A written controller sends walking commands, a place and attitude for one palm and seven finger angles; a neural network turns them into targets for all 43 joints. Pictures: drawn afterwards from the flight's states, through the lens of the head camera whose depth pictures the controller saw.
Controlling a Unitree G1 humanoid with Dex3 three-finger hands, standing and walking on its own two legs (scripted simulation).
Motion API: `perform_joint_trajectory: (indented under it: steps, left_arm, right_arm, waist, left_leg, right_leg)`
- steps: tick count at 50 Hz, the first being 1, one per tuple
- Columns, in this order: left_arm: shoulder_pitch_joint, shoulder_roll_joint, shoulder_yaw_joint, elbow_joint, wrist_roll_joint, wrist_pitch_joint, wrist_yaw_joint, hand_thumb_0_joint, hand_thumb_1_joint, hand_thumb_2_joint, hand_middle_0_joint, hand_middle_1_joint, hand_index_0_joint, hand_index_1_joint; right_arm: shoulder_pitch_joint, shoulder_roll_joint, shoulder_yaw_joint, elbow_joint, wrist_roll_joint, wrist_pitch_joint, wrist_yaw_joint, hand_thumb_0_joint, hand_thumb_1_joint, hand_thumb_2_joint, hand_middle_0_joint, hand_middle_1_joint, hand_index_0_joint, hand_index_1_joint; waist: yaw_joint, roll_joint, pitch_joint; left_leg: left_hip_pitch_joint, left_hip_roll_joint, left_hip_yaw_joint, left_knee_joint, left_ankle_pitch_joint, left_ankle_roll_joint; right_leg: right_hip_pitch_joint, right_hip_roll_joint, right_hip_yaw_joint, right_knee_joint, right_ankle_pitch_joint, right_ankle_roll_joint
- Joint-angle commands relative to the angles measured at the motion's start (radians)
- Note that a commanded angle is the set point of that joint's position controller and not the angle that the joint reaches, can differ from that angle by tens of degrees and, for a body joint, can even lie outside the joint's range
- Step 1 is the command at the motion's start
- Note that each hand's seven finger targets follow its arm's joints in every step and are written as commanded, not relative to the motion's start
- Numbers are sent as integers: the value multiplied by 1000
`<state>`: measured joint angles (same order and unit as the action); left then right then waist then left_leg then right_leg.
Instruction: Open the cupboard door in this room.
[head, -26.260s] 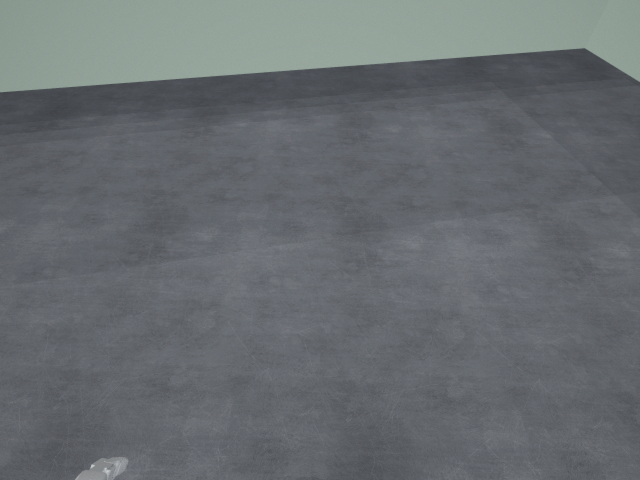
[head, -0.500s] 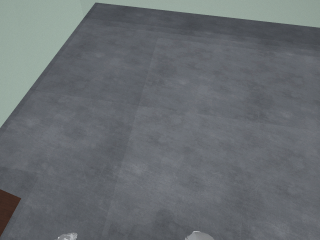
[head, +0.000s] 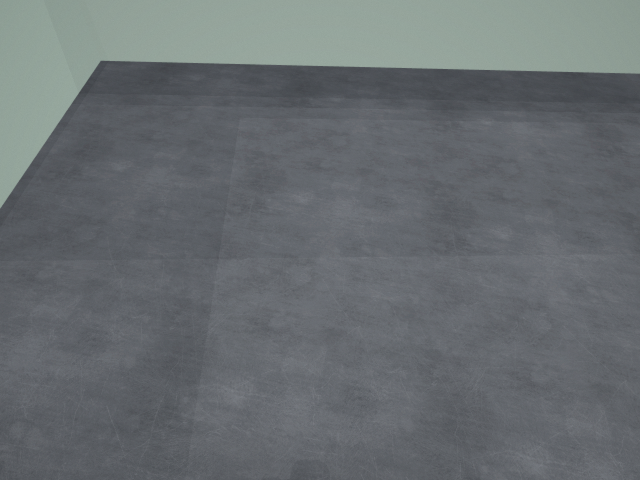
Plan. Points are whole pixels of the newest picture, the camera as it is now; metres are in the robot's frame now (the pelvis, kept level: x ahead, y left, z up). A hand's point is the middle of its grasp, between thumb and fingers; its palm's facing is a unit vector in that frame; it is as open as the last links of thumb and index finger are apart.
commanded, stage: turn to face it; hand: left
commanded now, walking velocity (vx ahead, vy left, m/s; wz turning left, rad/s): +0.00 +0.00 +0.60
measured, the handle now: out of the picture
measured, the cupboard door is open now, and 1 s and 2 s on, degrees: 0 0 0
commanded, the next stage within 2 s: none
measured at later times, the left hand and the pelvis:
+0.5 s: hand out of the picture +0.08 +0.20 -0.15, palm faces +0.23 -0.94 -0.26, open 7.4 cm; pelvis +0.01 -0.02 +0.00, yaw +14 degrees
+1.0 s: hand out of the picture -0.12 +0.18 -0.18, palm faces +0.59 -0.77 -0.26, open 7.4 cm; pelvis -0.02 -0.02 -0.01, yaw +35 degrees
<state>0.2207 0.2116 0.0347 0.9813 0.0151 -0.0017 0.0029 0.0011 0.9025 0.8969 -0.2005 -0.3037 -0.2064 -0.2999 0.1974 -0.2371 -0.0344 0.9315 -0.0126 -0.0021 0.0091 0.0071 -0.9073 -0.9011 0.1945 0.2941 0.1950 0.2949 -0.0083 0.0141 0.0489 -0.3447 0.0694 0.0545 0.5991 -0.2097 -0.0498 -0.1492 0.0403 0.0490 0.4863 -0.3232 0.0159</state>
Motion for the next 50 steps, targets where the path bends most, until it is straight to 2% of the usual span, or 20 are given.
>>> perform_joint_trajectory:
  steps: [1,2,4,7,13,20,24,25,26,27,28,30,33,37,42,45,47,48,49,50]
  left_arm:
    - [103,49,-3,-5,-11,-11,24,0,900,900,-200,-300,-200,-300]
    - [77,63,-3,6,-7,-1,31,0,900,900,-200,-300,-200,-300]
    - [-5,82,8,12,-4,4,24,0,900,900,-200,-300,-200,-300]
    - [-40,76,16,10,-7,5,13,0,900,900,-200,-300,-200,-300]
    - [-72,66,33,-30,-3,20,18,0,900,900,-200,-300,-200,-300]
    - [-86,70,39,-80,-10,24,23,0,900,900,-200,-300,-200,-300]
    - [35,102,49,-69,-14,18,28,0,900,900,-200,-300,-200,-300]
    - [64,157,61,-69,-5,12,33,0,900,900,-200,-300,-200,-300]
    - [45,248,77,-96,14,6,39,0,900,900,-200,-300,-200,-300]
    - [-18,250,71,-127,1,10,41,0,900,900,-200,-300,-200,-300]
    - [-70,216,72,-141,0,4,41,0,900,900,-200,-300,-200,-300]
    - [-152,155,48,-157,1,0,34,0,900,900,-200,-300,-200,-300]
    - [-102,144,44,-154,5,-10,32,0,900,900,-200,-300,-200,-300]
    - [5,178,52,-127,10,-8,29,0,900,900,-200,-300,-200,-300]
    - [65,229,62,-108,15,-3,24,0,900,900,-200,-300,-200,-300]
    - [60,248,69,-104,13,3,23,0,900,900,-200,-300,-200,-300]
    - [34,242,73,-101,5,9,20,0,900,900,-200,-300,-200,-300]
    - [44,208,70,-121,-1,13,14,0,900,900,-200,-300,-200,-300]
    - [8,137,48,-164,-3,15,6,0,900,900,-200,-300,-200,-300]
    - [-65,141,38,-189,4,27,11,0,900,900,-200,-300,-200,-300]
  right_arm:
    - [132,-182,-23,25,-6,-33,-19,0,-900,-900,200,300,200,300]
    - [124,-180,-27,38,-7,-25,-29,0,-900,-900,200,300,200,300]
    - [103,-133,-18,51,-12,-14,-37,0,-900,-900,200,300,200,300]
    - [96,-130,-28,56,-5,-11,-37,0,-900,-900,200,300,200,300]
    - [108,-137,-56,39,-7,3,-28,0,-900,-900,200,300,200,300]
    - [79,-168,-84,0,-15,23,-20,0,-900,-900,200,300,200,300]
    - [21,-163,-93,-40,-9,38,-11,0,-900,-900,200,300,200,300]
    - [23,-119,-90,-52,-2,42,-6,0,-900,-900,200,300,200,300]
    - [31,-64,-81,-79,2,39,-4,0,-900,-900,200,300,200,300]
    - [2,-119,-91,-87,-11,40,-3,0,-900,-900,200,300,200,300]
    - [-6,-111,-95,-71,-14,53,1,0,-900,-900,200,300,200,300]
    - [44,-93,-90,-35,-16,67,15,0,-900,-900,200,300,200,300]
    - [38,-80,-82,-42,-11,69,21,0,-900,-900,200,300,200,300]
    - [-66,-81,-71,-75,-8,66,21,0,-900,-900,200,300,200,300]
    - [-135,-78,-50,-94,2,51,20,0,-900,-900,200,300,200,300]
    - [-107,-86,-46,-94,5,42,16,0,-900,-900,200,300,200,300]
    - [-53,-114,-53,-84,2,32,16,0,-900,-900,200,300,200,300]
    - [6,-194,-72,-75,-3,19,14,0,-900,-900,200,300,200,300]
    - [62,-299,-100,-69,-7,17,9,0,-900,-900,200,300,200,300]
    - [123,-314,-104,-36,0,24,0,0,-900,-900,200,300,200,300]
  waist:
    - [11,253,-124]
    - [-2,331,-99]
    - [-7,214,-21]
    - [-5,105,-77]
    - [-20,104,-99]
    - [-21,143,-109]
    - [36,119,-120]
    - [49,-11,-110]
    - [51,-287,-81]
    - [42,-239,-47]
    - [13,-224,-5]
    - [-43,-151,47]
    - [-24,-177,17]
    - [33,-188,-7]
    - [69,-234,-85]
    - [53,-264,-125]
    - [10,-208,-143]
    - [-25,-7,-196]
    - [-65,294,-183]
    - [-92,217,-173]
  left_leg:
    - [283,287,-371,-273,417,162]
    - [222,287,-430,-335,353,184]
    - [174,240,-392,-317,395,212]
    - [236,192,-319,-287,453,220]
    - [201,159,-353,-302,275,219]
    - [118,129,-471,-287,161,221]
    - [-69,49,-463,-237,1,152]
    - [-218,-26,-386,-114,-131,96]
    - [-365,-157,-153,152,-282,14]
    - [-291,-113,-135,345,-335,13]
    - [-261,-85,-142,464,-303,19]
    - [-227,-54,-104,609,-184,4]
    - [-223,-35,-63,621,-138,-22]
    - [-217,-25,-31,461,-206,-37]
    - [-128,-38,22,216,-265,-27]
    - [-36,-50,59,57,-211,-11]
    - [142,-33,55,-168,-25,7]
    - [350,84,-85,-231,208,60]
    - [486,344,-400,-211,659,198]
    - [460,386,-378,-187,821,266]
  right_leg:
    - [-187,-50,-80,219,-223,13]
    - [-195,-59,-49,323,-292,24]
    - [-257,-93,-34,443,-239,22]
    - [-303,-97,-48,489,-165,36]
    - [-329,-97,-44,485,-106,55]
    - [-228,-55,-41,306,-124,43]
    - [57,-46,-60,-34,36,25]
    - [181,-169,52,-176,-37,-15]
    - [182,-457,351,-305,-183,-122]
    - [-14,-550,350,-318,-135,-181]
    - [-108,-487,298,-302,-97,-172]
    - [-171,-370,76,-239,55,-130]
    - [-107,-348,-30,-193,210,-117]
    - [14,-385,-46,-157,337,-141]
    - [135,-407,-93,-71,575,-150]
    - [145,-410,-134,-10,624,-124]
    - [45,-391,-200,106,530,-57]
    - [-139,-333,-244,279,325,5]
    - [-453,-200,-250,482,-297,80]
    - [-493,-188,-158,600,-339,77]
